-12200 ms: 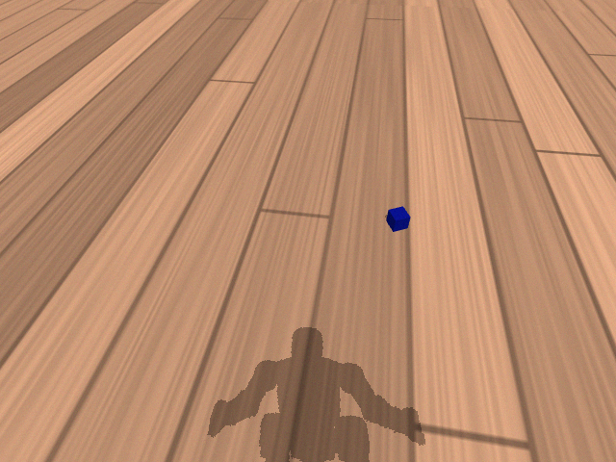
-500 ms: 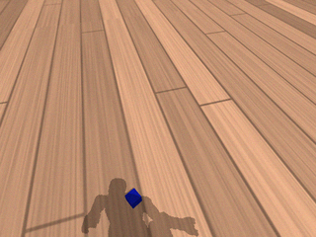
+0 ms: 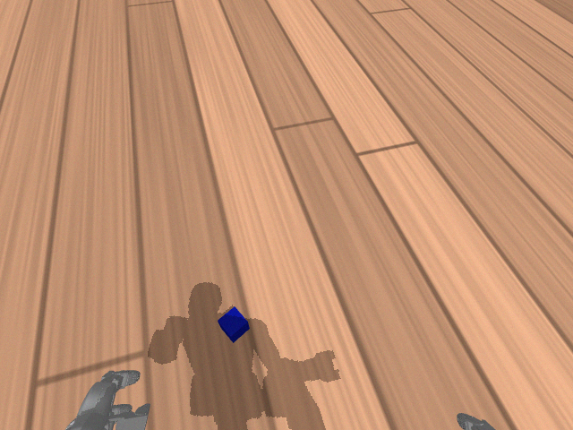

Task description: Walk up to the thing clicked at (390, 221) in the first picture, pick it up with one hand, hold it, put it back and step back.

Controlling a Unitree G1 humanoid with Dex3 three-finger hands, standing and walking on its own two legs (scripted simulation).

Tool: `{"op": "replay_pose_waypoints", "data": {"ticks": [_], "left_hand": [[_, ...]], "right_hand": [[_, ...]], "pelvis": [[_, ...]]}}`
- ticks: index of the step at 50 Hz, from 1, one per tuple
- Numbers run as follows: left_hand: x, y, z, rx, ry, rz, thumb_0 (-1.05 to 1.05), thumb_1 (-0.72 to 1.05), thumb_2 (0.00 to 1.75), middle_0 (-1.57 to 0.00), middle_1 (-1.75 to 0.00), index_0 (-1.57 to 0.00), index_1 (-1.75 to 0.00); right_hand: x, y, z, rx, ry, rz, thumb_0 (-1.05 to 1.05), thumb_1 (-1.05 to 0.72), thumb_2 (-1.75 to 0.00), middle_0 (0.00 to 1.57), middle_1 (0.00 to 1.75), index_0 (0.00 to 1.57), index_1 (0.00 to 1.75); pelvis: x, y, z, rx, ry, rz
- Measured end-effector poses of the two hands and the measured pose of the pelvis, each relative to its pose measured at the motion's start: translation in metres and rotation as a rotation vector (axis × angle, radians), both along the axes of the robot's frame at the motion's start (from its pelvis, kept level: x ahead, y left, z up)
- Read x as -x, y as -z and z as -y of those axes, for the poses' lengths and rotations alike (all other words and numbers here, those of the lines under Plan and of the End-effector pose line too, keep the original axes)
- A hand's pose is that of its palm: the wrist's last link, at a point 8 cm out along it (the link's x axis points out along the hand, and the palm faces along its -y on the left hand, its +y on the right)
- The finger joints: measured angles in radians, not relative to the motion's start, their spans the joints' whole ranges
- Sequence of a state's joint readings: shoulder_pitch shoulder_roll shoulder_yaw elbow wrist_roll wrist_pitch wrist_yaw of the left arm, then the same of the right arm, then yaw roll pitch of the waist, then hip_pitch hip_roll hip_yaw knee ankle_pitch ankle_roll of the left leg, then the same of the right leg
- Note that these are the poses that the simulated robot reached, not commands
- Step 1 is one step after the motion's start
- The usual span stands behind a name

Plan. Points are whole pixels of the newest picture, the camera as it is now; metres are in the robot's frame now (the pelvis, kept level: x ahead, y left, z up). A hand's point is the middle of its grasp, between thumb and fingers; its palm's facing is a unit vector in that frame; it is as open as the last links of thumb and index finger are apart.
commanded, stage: rise first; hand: left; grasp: from above
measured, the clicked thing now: (233, 324) +0.50 +0.21 -0.73
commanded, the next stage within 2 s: none
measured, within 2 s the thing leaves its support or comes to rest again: neither
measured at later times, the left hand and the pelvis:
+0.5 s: hand (138, 426) +0.16 +0.26 -0.20, palm faces -0.10 -0.87 -0.49, open 13.9 cm; pelvis +0.02 +0.00 -0.06, yaw +0 degrees
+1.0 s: hand out of the picture +0.13 +0.27 -0.24, palm faces -0.19 -0.78 -0.60, open 14.0 cm; pelvis +0.00 +0.00 -0.10, yaw +0 degrees
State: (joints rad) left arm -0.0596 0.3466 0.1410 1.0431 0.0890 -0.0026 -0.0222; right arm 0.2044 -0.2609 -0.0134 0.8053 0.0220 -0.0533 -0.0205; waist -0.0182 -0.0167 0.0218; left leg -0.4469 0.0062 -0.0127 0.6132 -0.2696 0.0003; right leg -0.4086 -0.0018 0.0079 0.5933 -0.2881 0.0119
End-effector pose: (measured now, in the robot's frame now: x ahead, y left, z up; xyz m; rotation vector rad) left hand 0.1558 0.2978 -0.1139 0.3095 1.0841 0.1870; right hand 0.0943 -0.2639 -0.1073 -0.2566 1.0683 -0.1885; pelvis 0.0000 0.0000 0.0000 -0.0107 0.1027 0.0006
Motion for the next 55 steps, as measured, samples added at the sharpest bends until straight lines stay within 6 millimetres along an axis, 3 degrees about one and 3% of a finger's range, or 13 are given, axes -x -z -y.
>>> {"op": "replay_pose_waypoints", "data": {"ticks": [4, 10, 17, 24, 31, 48, 52, 55], "left_hand": [[-0.005, 0.001, -0.002, -0.044, 0.031, -0.025, 0.0, 0.24, 0.91, -0.14, -0.84, -0.16, -0.82], [0.008, 0.016, -0.003, -0.087, 0.025, -0.114, 0.0, -0.17, 0.93, -0.13, -0.96, -0.14, -0.95], [0.009, 0.035, -0.004, -0.126, 0.027, -0.093, 0.0, -0.42, 0.94, -0.12, -1.02, -0.12, -1.02], [0.002, 0.039, -0.005, -0.164, 0.061, -0.092, -0.01, -0.5, 0.95, -0.11, -1.05, -0.11, -1.05], [0.0, 0.046, -0.004, -0.196, 0.079, -0.115, -0.01, -0.5, 0.94, -0.1, -1.05, -0.1, -1.05], [0.019, 0.07, -0.003, -0.297, 0.11, -0.134, -0.01, -0.51, 0.92, -0.11, -1.08, -0.11, -1.07], [0.016, 0.088, -0.008, -0.36, 0.168, -0.151, -0.01, -0.52, 0.91, -0.11, -1.09, -0.12, -1.07], [0.003, 0.11, -0.014, -0.44, 0.214, -0.146, -0.01, -0.52, 0.9, -0.11, -1.09, -0.13, -1.08]], "right_hand": [[-0.001, 0.005, -0.008, -0.023, 0.012, 0.021, 0.01, -0.95, -0.91, 0.2, 0.3, 0.2, 0.3], [-0.021, 0.013, -0.013, -0.034, -0.009, 0.087, 0.01, -0.93, -0.91, 0.2, 0.3, 0.2, 0.3], [-0.053, 0.026, -0.016, -0.01, -0.06, 0.161, 0.01, -0.9, -0.9, 0.2, 0.3, 0.2, 0.3], [-0.079, 0.032, -0.02, -0.002, -0.081, 0.216, 0.01, -0.9, -0.9, 0.2, 0.3, 0.2, 0.3], [-0.09, 0.039, -0.023, 0.0, -0.087, 0.249, 0.01, -0.88, -0.89, 0.2, 0.3, 0.2, 0.3], [-0.074, 0.072, -0.023, 0.001, -0.087, 0.244, 0.01, -0.9, -0.9, 0.2, 0.3, 0.2, 0.3], [-0.071, 0.085, -0.021, 0.014, -0.097, 0.254, 0.01, -0.91, -0.9, 0.2, 0.3, 0.2, 0.3], [-0.068, 0.105, -0.016, 0.03, -0.111, 0.253, 0.01, -0.91, -0.91, 0.2, 0.3, 0.2, 0.3]], "pelvis": [[-0.004, 0.006, -0.002, 0.003, 0.002, -0.023], [-0.009, 0.019, -0.005, 0.007, 0.003, -0.073], [-0.013, 0.042, -0.004, 0.012, -0.003, -0.132], [-0.021, 0.054, -0.004, 0.021, -0.008, -0.167], [-0.025, 0.065, -0.003, 0.028, -0.01, -0.201], [-0.005, 0.095, 0.0, 0.035, -0.01, -0.25], [0.003, 0.108, 0.001, 0.034, -0.011, -0.276], [0.011, 0.126, 0.002, 0.03, -0.008, -0.311]]}}
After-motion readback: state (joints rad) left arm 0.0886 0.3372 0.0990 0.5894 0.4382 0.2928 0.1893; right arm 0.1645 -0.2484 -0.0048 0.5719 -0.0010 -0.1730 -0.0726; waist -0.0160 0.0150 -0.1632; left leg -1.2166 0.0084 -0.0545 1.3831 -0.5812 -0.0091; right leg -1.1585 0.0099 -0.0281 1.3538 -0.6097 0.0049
